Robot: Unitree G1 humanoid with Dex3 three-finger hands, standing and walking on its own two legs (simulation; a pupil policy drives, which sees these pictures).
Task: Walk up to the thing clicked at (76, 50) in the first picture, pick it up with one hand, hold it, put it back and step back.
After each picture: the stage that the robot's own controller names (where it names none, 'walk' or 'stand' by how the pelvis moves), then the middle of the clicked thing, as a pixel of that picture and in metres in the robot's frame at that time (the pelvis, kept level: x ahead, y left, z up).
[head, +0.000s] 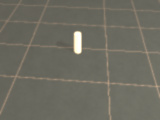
stand; (77, 42) +1.31 +0.03 -0.66
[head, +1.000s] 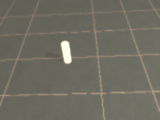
walk; (66, 52) +1.18 +0.21 -0.64
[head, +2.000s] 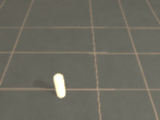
walk; (59, 86) +0.73 +0.21 -0.64
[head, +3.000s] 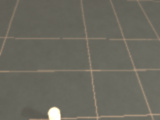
walk; (55, 119) +0.44 +0.14 -0.64
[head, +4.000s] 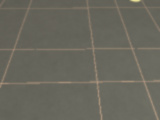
stand; out of the picture +0.38 +0.16 -0.65
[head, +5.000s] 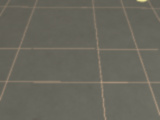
stand; out of the picture +0.38 +0.15 -0.66
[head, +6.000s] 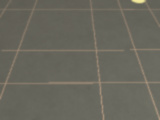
stand; out of the picture +0.39 +0.16 -0.66
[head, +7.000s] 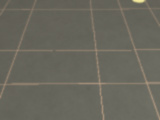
stand; out of the picture +0.37 +0.16 -0.66
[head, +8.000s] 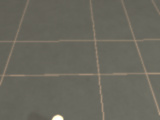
go down; out of the picture +0.38 +0.16 -0.65
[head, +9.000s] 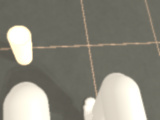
go down; (22, 48) +0.48 +0.17 -0.24
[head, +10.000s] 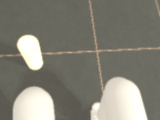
approach; (32, 55) +0.48 +0.15 -0.26
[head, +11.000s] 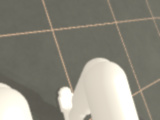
close in; out of the picture +0.48 +0.20 -0.17
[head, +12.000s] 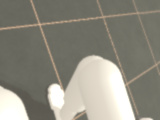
close; out of the picture +0.47 +0.22 -0.17
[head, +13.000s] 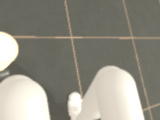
lift; out of the picture +0.38 +0.21 -0.13
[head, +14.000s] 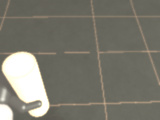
lift; (31, 90) +0.31 +0.16 +0.04
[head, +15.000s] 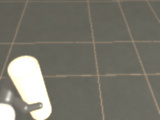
hold; (34, 92) +0.30 +0.16 +0.05
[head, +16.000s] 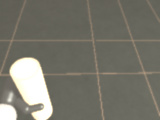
hold; (35, 94) +0.30 +0.16 +0.04
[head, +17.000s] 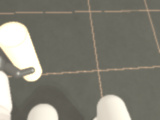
crouch; (24, 57) +0.42 +0.15 -0.03
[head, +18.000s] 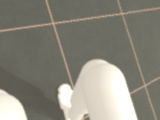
lower; out of the picture +0.48 +0.21 -0.15
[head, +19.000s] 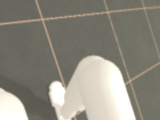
lower; out of the picture +0.47 +0.22 -0.17
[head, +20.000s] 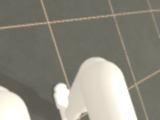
lower; out of the picture +0.46 +0.22 -0.17
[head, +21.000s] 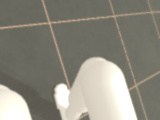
lower; out of the picture +0.47 +0.22 -0.16
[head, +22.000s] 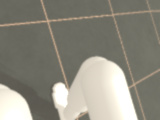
loosen; out of the picture +0.45 +0.20 -0.18
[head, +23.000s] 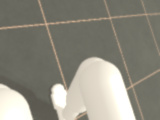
withdraw; out of the picture +0.46 +0.19 -0.18
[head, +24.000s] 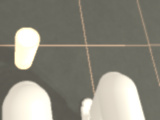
stand; (25, 52) +0.46 +0.15 -0.21
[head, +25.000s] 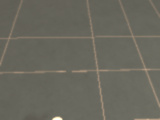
stand; out of the picture +0.37 +0.13 -0.58
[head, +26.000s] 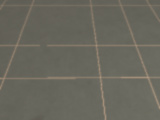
stand; out of the picture +0.39 +0.13 -0.60
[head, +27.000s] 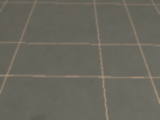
stand; out of the picture +0.38 +0.13 -0.60
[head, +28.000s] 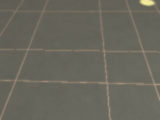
walk; out of the picture +0.39 +0.13 -0.65
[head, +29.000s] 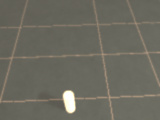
walk; (69, 102) +0.52 +0.11 -0.64
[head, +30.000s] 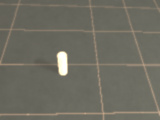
walk; (62, 64) +0.84 +0.13 -0.64
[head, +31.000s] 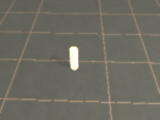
stand; (74, 58) +1.05 +0.11 -0.64
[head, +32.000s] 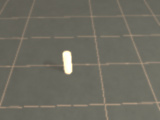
stand; (67, 62) +1.03 +0.14 -0.66
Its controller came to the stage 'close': yes
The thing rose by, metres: 0.70
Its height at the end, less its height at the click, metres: +0.00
